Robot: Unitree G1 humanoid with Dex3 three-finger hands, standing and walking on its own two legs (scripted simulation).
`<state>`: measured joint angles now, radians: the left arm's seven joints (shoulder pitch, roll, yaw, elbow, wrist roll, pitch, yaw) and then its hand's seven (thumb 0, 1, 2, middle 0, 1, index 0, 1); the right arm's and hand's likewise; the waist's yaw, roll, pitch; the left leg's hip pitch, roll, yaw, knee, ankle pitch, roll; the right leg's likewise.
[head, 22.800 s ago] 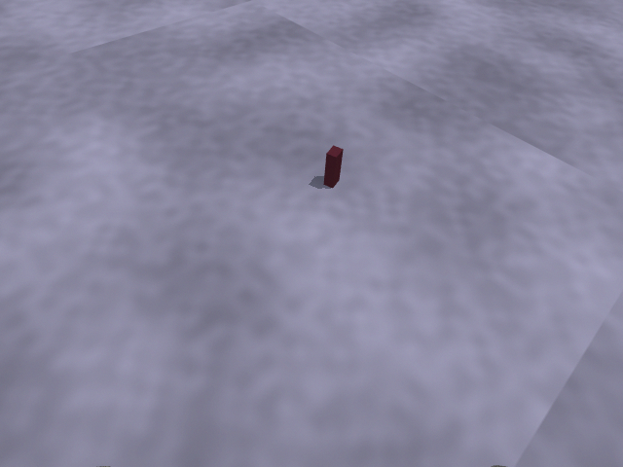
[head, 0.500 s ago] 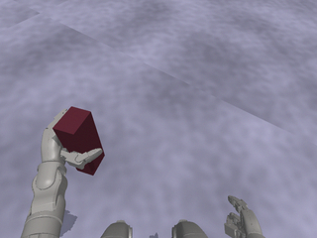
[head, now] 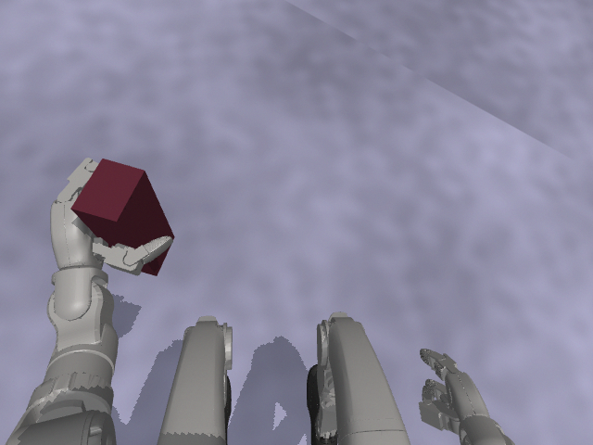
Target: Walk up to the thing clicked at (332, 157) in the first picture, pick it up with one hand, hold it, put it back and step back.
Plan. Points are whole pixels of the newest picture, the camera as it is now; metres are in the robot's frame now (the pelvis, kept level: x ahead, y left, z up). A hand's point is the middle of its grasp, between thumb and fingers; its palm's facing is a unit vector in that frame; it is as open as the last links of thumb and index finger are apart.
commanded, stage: crouch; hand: left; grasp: from the side
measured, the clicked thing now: (133, 225) +0.38 +0.20 -0.04
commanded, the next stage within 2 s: lower in 1.12 s
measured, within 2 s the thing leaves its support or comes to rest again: neither
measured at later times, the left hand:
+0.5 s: hand (159, 248) +0.40 +0.21 -0.21, palm faces +0.17 -0.98 -0.01, open 10.9 cm
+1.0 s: hand (168, 252) +0.42 +0.21 -0.30, palm faces +0.14 -0.99 -0.02, open 10.9 cm
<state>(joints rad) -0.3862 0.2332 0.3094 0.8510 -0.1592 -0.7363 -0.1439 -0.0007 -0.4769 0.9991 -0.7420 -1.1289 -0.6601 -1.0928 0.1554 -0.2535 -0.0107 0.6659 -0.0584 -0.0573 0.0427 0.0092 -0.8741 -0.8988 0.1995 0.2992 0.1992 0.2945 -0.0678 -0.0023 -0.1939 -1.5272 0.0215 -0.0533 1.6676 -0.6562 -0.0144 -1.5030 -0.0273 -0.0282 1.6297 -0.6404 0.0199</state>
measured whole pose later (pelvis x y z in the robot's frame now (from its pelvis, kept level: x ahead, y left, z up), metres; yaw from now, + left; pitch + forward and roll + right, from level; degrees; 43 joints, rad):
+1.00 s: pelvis -0.05 +0.00 -0.24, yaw -5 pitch +28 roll -8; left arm -0.69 0.49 0.47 1.14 -0.06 -0.80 -0.12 0.00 -0.48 1.00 -0.75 -1.11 -0.67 -1.08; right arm 0.07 -0.30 0.13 0.71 -0.17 0.02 0.11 0.00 -0.90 -0.90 0.20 0.30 0.20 0.29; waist -0.18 -0.06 -0.01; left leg -2.25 0.00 -0.16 2.44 -0.68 -0.02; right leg -2.18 0.00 -0.08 2.33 -0.64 0.04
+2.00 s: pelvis -0.06 +0.02 -0.27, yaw -11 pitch +18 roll -14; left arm -0.72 0.73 0.51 1.37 -0.03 -0.97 -0.01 0.00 -0.47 0.99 -0.74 -1.13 -0.66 -1.10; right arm -0.07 -0.35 0.38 0.62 -0.29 0.05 0.15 0.00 -0.91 -0.90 0.20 0.30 0.20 0.29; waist -0.28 -0.18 0.21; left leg -2.25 -0.01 -0.29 2.61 -0.70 -0.02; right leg -2.13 0.04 -0.17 2.40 -0.61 0.07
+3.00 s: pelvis -0.06 +0.03 -0.27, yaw -14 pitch +15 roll -18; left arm -0.73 0.82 0.49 1.44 -0.03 -1.06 0.04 -0.02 -0.34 0.66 -0.70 -0.80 -0.66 -0.78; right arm -0.14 -0.36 0.48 0.57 -0.34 0.04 0.15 0.00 -0.90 -0.89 0.21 0.30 0.20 0.30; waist -0.29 -0.24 0.27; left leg -2.23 0.00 -0.35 2.64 -0.71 0.00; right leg -2.09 0.06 -0.22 2.38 -0.60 0.08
